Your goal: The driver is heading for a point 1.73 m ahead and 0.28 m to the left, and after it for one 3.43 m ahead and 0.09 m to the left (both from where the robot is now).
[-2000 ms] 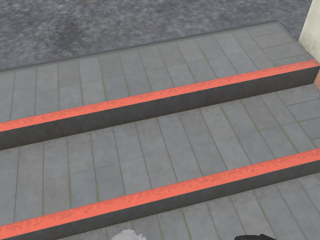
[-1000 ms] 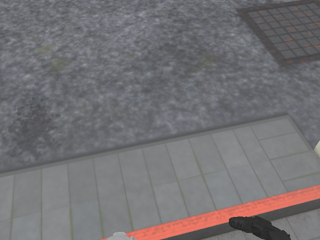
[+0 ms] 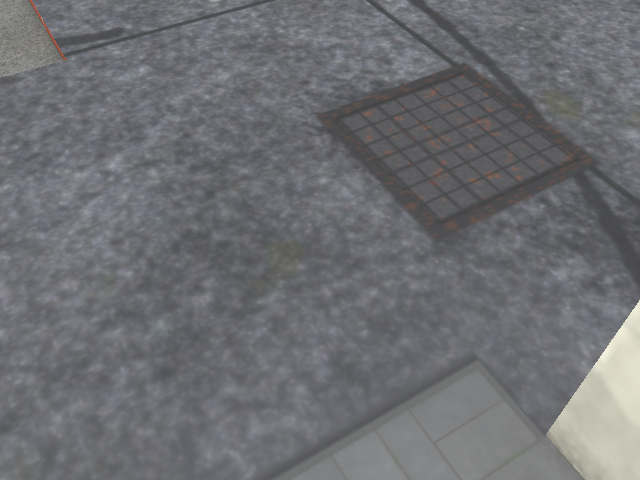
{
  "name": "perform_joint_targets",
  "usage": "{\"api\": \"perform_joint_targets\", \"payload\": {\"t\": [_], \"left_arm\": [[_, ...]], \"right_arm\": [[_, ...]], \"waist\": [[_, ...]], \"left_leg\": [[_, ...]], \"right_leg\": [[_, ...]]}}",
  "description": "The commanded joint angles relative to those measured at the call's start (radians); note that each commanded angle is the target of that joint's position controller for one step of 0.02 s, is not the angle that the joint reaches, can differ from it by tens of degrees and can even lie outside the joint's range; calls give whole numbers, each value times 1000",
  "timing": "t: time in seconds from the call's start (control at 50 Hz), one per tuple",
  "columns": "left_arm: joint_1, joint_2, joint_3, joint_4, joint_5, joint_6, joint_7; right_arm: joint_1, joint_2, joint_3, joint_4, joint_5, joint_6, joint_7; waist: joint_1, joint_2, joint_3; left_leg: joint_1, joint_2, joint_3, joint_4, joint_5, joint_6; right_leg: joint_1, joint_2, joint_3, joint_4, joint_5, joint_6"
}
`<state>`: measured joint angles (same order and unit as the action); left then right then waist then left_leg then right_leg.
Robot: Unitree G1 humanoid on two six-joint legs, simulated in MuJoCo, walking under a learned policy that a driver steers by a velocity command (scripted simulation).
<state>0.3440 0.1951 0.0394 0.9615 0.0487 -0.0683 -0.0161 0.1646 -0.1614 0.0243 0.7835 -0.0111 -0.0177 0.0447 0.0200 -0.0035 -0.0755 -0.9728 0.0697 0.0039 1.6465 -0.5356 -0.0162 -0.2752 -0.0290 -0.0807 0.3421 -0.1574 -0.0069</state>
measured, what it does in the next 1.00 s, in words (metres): walks ahead, turning left: left foot 0.11 m higher, then right foot 0.11 m lower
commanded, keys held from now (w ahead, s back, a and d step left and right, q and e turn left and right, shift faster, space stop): q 0.58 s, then no key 0.02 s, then w+e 0.40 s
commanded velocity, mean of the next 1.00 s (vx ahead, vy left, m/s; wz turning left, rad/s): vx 0.11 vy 0.00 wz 0.26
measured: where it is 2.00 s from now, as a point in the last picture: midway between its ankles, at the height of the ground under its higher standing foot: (335, 467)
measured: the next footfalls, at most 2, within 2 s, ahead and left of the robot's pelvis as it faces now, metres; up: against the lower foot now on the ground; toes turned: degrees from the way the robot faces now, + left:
left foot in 0.08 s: +0.11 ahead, +0.15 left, +0.11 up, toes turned +8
right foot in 0.78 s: +0.05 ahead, -0.18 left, +0.00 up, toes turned +18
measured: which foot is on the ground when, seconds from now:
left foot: up 0.00-0.06, down 0.08-0.80, up 0.82-1.00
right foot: down 0.00-0.10, up 0.12-0.76, down 0.78-1.00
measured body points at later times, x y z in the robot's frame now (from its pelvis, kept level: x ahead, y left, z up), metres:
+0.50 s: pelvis +0.04 +0.05 +0.07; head +0.06 +0.06 +0.52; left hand +0.15 +0.35 -0.01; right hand +0.26 -0.15 -0.01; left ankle +0.07 +0.14 -0.63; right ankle +0.03 -0.13 -0.53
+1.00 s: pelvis +0.12 -0.04 -0.01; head +0.13 -0.05 +0.44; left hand +0.03 +0.15 -0.16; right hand +0.32 -0.21 -0.13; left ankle +0.18 +0.09 -0.54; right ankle +0.01 -0.19 -0.74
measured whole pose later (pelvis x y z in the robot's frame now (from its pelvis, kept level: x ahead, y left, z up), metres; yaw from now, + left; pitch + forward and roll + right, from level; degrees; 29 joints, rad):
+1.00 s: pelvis +0.12 -0.04 -0.01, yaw +15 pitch +5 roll +1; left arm 0.52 0.14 -0.01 0.92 0.08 -0.07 -0.09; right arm 0.21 -0.21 0.06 0.76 -0.05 -0.03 0.02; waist 0.03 0.00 -0.10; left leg -1.11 0.06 0.07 1.70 -0.34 0.05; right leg -0.02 0.02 0.06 0.33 -0.40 -0.06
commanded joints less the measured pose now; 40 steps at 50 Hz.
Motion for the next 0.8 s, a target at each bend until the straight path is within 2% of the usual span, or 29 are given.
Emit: {"api": "perform_joint_targets", "payload": {"t": [0.02,0.06,0.08,0.1,0.12,0.14,0.16,0.18,0.2,0.22,0.24,0.26,0.28,0.3,0.34,0.38,0.44,0.5,0.58,0.6,0.64,0.66,0.68,0.7,0.72,0.74,0.76,0.78,0.8], "left_arm": [[-192,273,60,-178,-54,-63,16],[-132,287,76,-189,-47,-73,22],[-89,250,73,-181,-57,-74,24],[5,188,61,-171,-62,-74,32],[16,133,49,-245,-48,-72,42],[-120,136,49,-310,-37,-55,33],[-245,118,43,-347,-39,-36,19],[-258,104,39,-333,-43,-18,21],[-233,84,27,-320,-26,-18,33],[-188,97,14,-302,-5,-22,41],[-165,111,7,-301,11,-25,49],[-157,128,8,-307,17,-20,61],[-141,153,12,-305,16,-14,69],[-138,169,17,-301,11,-10,69],[-161,175,19,-306,4,-9,60],[-181,173,20,-321,7,-19,50],[-183,177,24,-339,5,-29,54],[-189,169,18,-358,5,-22,69],[-160,153,6,-373,6,-14,67],[-141,146,2,-370,5,-10,59],[-70,129,-8,-343,26,0,26],[-47,118,-14,-328,29,6,3],[-48,114,-17,-312,20,8,-26],[-39,120,-15,-291,5,1,-48],[-131,127,-15,-297,-2,-6,-74],[-205,133,-13,-311,-15,-16,-86],[-171,150,-15,-313,-20,-29,-94],[-77,180,-4,-276,-12,-48,-94],[21,264,19,-237,-17,-64,-95]], "right_arm": [[-60,-78,-3,-60,-18,-5,27],[-35,-85,3,-54,-24,-23,29],[-39,-96,0,-62,-25,-41,17],[-54,-132,-7,-77,-18,-66,1],[-30,-240,-28,-97,-1,-97,-9],[156,-349,-66,-77,-21,-108,-20],[252,-372,-85,-56,-32,-141,-13],[281,-344,-86,-37,-55,-144,-15],[188,-298,-83,-28,-36,-135,-16],[67,-238,-76,-34,-3,-124,-12],[-11,-191,-67,-47,3,-110,-15],[-62,-159,-58,-62,-2,-103,-17],[-96,-147,-55,-83,-7,-102,-21],[-103,-154,-58,-97,-10,-103,-29],[-76,-159,-59,-105,-11,-108,-44],[-34,-165,-60,-112,-9,-105,-46],[11,-173,-60,-137,-5,-100,-35],[38,-161,-52,-162,0,-104,-26],[21,-157,-42,-186,4,-102,-21],[7,-160,-39,-189,5,-101,-22],[-25,-182,-39,-192,2,-96,-19],[-30,-204,-43,-183,2,-93,-18],[-15,-224,-47,-159,10,-88,-16],[-1,-237,-52,-150,23,-79,-16],[35,-249,-48,-122,43,-66,-16],[81,-250,-39,-94,47,-53,-13],[70,-248,-31,-100,37,-46,-6],[68,-198,-3,-95,34,-36,5],[92,-110,22,-113,31,-40,15]], "waist": [[-50,-108,-13],[-9,-104,7],[18,-103,-20],[60,-65,-76],[65,211,-204],[-60,345,-233],[-146,322,-219],[-172,254,-187],[-115,177,-104],[-45,80,-70],[-2,39,-74],[22,18,-86],[27,26,-107],[12,54,-122],[-21,56,-102],[-42,72,-78],[-63,104,-63],[-83,118,-62],[-82,114,-66],[-74,114,-70],[-51,85,-62],[-52,79,-37],[-60,74,-13],[-57,26,8],[-91,51,46],[-122,90,41],[-108,105,-7],[-64,78,-22],[-75,-93,-47]], "left_leg": [[307,33,61,-303,-79,-28],[254,12,75,-492,33,17],[245,-19,89,-601,140,70],[300,-19,-22,-653,412,165],[440,99,-373,-797,597,358],[671,209,-768,-1135,569,468],[787,255,-848,-1227,498,426],[744,221,-822,-1185,375,368],[688,185,-736,-1124,343,334],[600,143,-628,-1062,330,316],[510,105,-556,-1051,378,321],[485,90,-521,-1085,409,317],[499,85,-507,-1122,403,311],[515,80,-495,-1141,410,311],[529,51,-410,-1140,395,293],[531,34,-355,-1134,423,290],[574,62,-414,-1103,441,326],[615,82,-509,-1067,401,354],[560,58,-567,-1008,349,345],[537,52,-566,-987,342,335],[437,6,-534,-957,23,278],[384,-19,-507,-942,-119,250],[371,-38,-489,-915,-227,239],[466,-69,-420,-882,-259,229],[483,-76,-452,-843,-272,241],[455,-71,-471,-817,-194,254],[444,-76,-445,-717,-100,233],[333,-78,-405,-552,-14,191],[31,-171,-210,-240,17,63]], "right_leg": [[-138,-243,50,-173,91,-163],[42,-326,93,-126,247,-231],[144,-334,107,-87,328,-249],[188,-289,76,13,363,-209],[48,-38,-82,230,142,-65],[-220,108,-16,428,-354,47],[-437,117,210,802,-424,55],[-522,135,350,1015,-326,53],[-589,120,350,1137,-268,47],[-584,77,292,1199,-214,48],[-534,49,250,1211,-203,47],[-505,29,231,1199,-202,58],[-482,14,227,1166,-181,82],[-460,15,216,1177,-157,106],[-426,16,198,1137,-104,123],[-384,19,175,1079,-83,119],[-387,20,185,1043,-88,127],[-427,20,209,1026,-115,143],[-369,17,202,900,-134,153],[-336,11,193,838,-132,154],[-219,-24,149,630,-148,142],[-151,-28,111,491,-172,131],[-105,-24,77,342,-117,123],[-120,12,11,167,-8,109],[-94,10,-5,-46,61,94],[-24,15,-9,-116,109,74],[27,-11,6,-64,172,19],[127,-67,54,-61,177,-43],[345,-216,205,91,567,-194]]}}
Keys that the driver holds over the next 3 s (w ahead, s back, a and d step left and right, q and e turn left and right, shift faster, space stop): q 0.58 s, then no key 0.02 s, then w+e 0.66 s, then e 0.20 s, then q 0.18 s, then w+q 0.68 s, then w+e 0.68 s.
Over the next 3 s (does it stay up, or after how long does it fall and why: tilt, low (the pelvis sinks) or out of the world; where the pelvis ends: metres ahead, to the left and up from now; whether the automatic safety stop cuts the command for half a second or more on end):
stays up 0.94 0.19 0.11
